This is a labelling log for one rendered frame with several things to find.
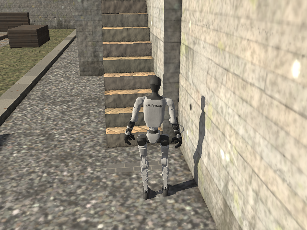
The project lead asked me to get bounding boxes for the right robot forearm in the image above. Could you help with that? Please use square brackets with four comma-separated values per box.
[172, 117, 181, 138]

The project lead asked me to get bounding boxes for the left robot hand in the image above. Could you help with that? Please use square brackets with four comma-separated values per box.
[124, 134, 135, 145]

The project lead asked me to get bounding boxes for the left robot forearm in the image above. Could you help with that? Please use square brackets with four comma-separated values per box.
[125, 115, 135, 135]

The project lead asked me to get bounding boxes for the robot right upper arm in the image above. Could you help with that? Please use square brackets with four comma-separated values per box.
[165, 97, 177, 124]

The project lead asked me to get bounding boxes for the robot right shin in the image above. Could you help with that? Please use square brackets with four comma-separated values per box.
[162, 157, 169, 190]

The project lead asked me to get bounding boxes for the robot left upper arm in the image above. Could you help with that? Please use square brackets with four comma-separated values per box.
[131, 96, 145, 122]

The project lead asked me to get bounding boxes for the robot shin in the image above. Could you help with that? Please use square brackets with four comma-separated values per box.
[162, 157, 169, 190]
[141, 161, 148, 193]

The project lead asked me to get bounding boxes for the robot left shin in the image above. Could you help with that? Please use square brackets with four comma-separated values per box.
[141, 161, 148, 193]

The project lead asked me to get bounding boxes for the right robot hand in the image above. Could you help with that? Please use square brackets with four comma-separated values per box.
[171, 137, 182, 148]

